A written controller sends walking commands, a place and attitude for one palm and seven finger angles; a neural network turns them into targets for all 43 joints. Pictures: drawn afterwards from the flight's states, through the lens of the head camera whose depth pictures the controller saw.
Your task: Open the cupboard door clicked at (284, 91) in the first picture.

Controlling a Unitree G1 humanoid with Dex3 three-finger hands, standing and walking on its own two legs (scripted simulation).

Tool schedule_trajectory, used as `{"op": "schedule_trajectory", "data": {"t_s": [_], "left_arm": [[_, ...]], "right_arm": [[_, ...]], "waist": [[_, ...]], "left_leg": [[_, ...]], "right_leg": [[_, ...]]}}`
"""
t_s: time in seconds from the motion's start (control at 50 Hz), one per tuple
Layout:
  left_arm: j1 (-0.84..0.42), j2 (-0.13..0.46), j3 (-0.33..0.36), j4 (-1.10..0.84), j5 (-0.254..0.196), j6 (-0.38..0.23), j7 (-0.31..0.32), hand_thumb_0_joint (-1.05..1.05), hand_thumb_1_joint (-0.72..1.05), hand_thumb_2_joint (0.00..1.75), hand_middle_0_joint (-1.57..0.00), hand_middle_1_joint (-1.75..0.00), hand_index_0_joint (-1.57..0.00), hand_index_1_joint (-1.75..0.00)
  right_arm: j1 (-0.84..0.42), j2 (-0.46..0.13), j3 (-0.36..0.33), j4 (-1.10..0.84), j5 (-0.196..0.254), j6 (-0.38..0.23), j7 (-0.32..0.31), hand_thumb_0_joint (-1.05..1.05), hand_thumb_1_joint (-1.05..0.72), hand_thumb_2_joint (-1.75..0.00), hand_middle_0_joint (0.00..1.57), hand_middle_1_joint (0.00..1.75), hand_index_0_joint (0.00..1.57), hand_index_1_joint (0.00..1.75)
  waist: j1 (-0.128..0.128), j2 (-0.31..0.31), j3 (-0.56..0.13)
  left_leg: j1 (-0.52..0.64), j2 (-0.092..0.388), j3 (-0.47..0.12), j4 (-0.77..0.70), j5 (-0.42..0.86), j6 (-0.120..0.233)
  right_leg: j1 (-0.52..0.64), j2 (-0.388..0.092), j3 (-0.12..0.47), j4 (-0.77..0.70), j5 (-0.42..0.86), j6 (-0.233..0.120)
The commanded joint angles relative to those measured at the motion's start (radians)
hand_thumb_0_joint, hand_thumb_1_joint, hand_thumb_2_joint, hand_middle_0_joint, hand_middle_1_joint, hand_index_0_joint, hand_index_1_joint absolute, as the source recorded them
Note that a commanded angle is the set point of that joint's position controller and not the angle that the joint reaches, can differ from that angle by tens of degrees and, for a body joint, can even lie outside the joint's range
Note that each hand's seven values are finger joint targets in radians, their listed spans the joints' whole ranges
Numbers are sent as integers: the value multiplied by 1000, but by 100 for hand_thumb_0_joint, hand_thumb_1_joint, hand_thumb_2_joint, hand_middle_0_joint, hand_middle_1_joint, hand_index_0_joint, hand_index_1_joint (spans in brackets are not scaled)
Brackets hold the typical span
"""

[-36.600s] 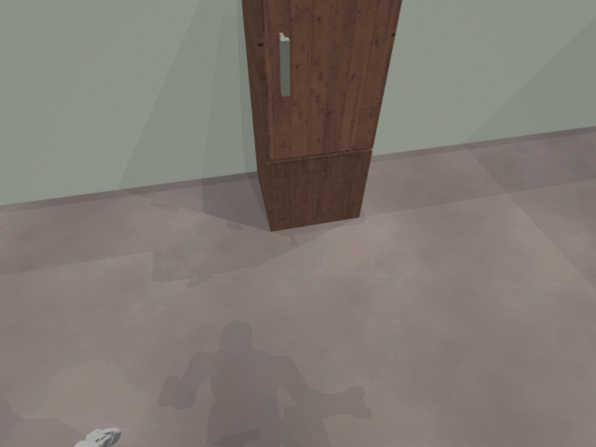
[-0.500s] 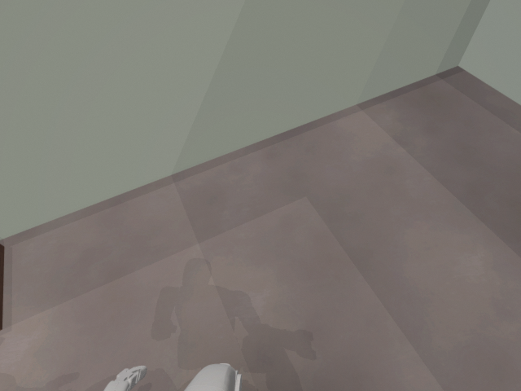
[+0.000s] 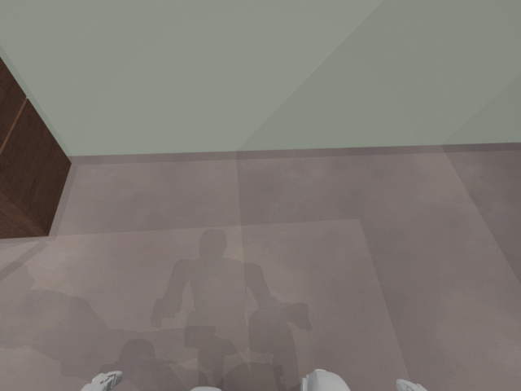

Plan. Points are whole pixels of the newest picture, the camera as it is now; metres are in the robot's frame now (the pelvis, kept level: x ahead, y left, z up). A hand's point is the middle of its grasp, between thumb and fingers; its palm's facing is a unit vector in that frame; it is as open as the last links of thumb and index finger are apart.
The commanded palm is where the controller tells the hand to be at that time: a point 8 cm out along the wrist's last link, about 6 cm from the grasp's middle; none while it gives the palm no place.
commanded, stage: turn to face it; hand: left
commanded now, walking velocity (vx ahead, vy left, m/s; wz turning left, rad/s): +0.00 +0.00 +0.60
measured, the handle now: out of the picture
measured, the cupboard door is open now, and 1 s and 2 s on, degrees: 47 47 47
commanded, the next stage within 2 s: take the last steps up to it in 1.44 s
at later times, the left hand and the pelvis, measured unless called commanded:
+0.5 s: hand out of the picture +0.02 +0.15 -0.16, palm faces +0.32 -0.92 -0.23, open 7.4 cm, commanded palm none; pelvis +0.02 -0.05 +0.00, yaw +19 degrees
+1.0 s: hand out of the picture +0.03 +0.20 -0.15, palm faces +0.56 -0.78 -0.29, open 7.4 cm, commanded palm none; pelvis +0.05 -0.06 -0.01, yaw +35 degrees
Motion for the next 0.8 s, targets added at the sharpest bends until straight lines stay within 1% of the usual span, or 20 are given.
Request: {"op": "schedule_trajectory", "data": {"t_s": [0.0,0.06,0.12,0.14,0.16,0.18,0.2,0.22,0.28,0.36,0.44,0.5,0.52,0.54,0.56,0.58,0.6,0.62,0.68,0.78], "left_arm": [[-26,59,11,-99,1,-27,4,0,90,90,-20,-30,-20,-30],[-34,53,9,-112,-3,-32,6,0,90,90,-20,-30,-20,-30],[57,65,15,-91,-8,-45,10,0,90,90,-20,-30,-20,-30],[107,95,24,-82,-7,-56,15,0,90,90,-20,-30,-20,-30],[136,184,44,-76,10,-67,25,0,90,90,-20,-30,-20,-30],[128,234,45,-89,13,-65,30,0,90,90,-20,-30,-20,-30],[96,202,34,-93,7,-64,34,0,90,90,-20,-30,-20,-30],[30,124,18,-102,4,-68,37,0,90,90,-20,-30,-20,-30],[15,91,5,-103,-1,-68,33,0,90,90,-20,-30,-20,-30],[99,122,17,-78,4,-71,32,0,90,90,-20,-30,-20,-30],[138,156,29,-58,12,-68,29,0,90,90,-20,-30,-20,-30],[112,163,36,-55,5,-67,23,0,90,90,-20,-30,-20,-30],[89,156,36,-61,-3,-65,19,0,90,90,-20,-30,-20,-30],[75,103,26,-91,-9,-59,10,0,90,90,-20,-30,-20,-30],[15,42,3,-135,-11,-50,11,0,90,90,-20,-30,-20,-30],[-24,78,3,-144,-2,-36,17,0,90,90,-20,-30,-20,-30],[-33,76,9,-138,1,-35,19,0,90,90,-20,-30,-20,-30],[-32,66,14,-113,1,-33,18,0,90,90,-20,-30,-20,-30],[24,73,17,-75,6,-22,3,0,90,90,-20,-30,-20,-30],[-7,66,13,-92,2,-27,4,0,90,90,-20,-30,-20,-30]], "right_arm": [[49,-219,-70,-47,-6,-17,-7,0,-90,-90,20,30,20,30],[46,-224,-77,-46,-8,-10,-5,0,-90,-90,20,30,20,30],[-6,-215,-82,-61,-1,-2,-5,0,-90,-90,20,30,20,30],[-14,-186,-78,-69,7,-3,-2,0,-90,-90,20,30,20,30],[-1,-119,-71,-85,17,-5,4,0,-90,-90,20,30,20,30],[-21,-114,-71,-102,12,-5,8,0,-90,-90,20,30,20,30],[-8,-133,-71,-94,3,3,12,0,-90,-90,20,30,20,30],[4,-130,-71,-64,-3,12,15,0,-90,-90,20,30,20,30],[5,-104,-61,-40,4,25,28,0,-90,-90,20,30,20,30],[-76,-74,-44,-52,7,25,36,0,-90,-90,20,30,20,30],[-107,-62,-34,-67,10,14,40,0,-90,-90,20,30,20,30],[-30,-88,-40,-57,7,4,34,0,-90,-90,20,30,20,30],[41,-120,-51,-38,3,-2,33,0,-90,-90,20,30,20,30],[122,-232,-78,-24,-5,-11,26,0,-90,-90,20,30,20,30],[187,-317,-99,-16,-3,-8,14,0,-90,-90,20,30,20,30],[198,-299,-91,-6,1,-1,8,0,-90,-90,20,30,20,30],[153,-276,-83,-22,-4,-8,0,0,-90,-90,20,30,20,30],[91,-255,-81,-42,-7,-10,-9,0,-90,-90,20,30,20,30],[-1,-214,-62,-63,-5,-15,-12,0,-90,-90,20,30,20,30],[31,-220,-67,-51,-5,-17,-7,0,-90,-90,20,30,20,30]], "waist": [[-41,169,-151],[-42,208,-140],[7,203,-163],[34,114,-185],[46,-156,-200],[53,-280,-179],[28,-189,-150],[-14,-176,-110],[-27,-213,-110],[14,-146,-113],[36,-183,-128],[-15,-169,-161],[-63,-102,-195],[-108,160,-256],[-137,354,-259],[-126,209,-234],[-112,173,-207],[-87,203,-177],[-27,188,-134],[-36,161,-148]], "left_leg": [[143,238,-268,-158,294,130],[94,222,-308,-133,314,121],[-14,178,-320,-55,291,82],[-97,131,-295,14,195,38],[-283,5,-140,215,-100,-41],[-317,-50,-31,480,-384,-82],[-303,4,-68,638,-366,-72],[-322,34,-79,706,-287,-80],[-317,48,1,684,-202,-113],[-248,45,74,455,-203,-119],[-160,26,125,261,-206,-98],[12,5,144,60,-77,-73],[160,22,116,-61,66,-55],[354,236,-164,-94,332,39],[386,443,-445,-122,736,190],[342,455,-374,-99,689,220],[278,413,-356,-126,526,215],[214,349,-332,-136,426,186],[117,255,-233,-173,276,119],[136,241,-268,-161,286,129]], "right_leg": [[12,26,-4,-135,-14,-3],[101,63,-23,-279,-25,-13],[311,91,-34,-523,103,-26],[446,41,6,-681,187,-36],[580,-206,245,-799,197,-108],[480,-416,399,-820,335,-225],[395,-405,320,-791,369,-268],[376,-320,227,-777,426,-246],[442,-215,13,-699,698,-202],[495,-234,-45,-668,774,-197],[513,-259,-71,-614,832,-196],[442,-254,-128,-499,791,-150],[352,-238,-160,-374,709,-109],[111,-128,-204,-152,265,-40],[-95,-19,-133,51,-284,2],[-103,-47,-20,107,-255,-16],[-109,-47,-13,121,-202,-16],[-100,-44,3,120,-138,-13],[-42,-22,7,81,-5,-9],[2,17,-4,-95,-13,-5]]}}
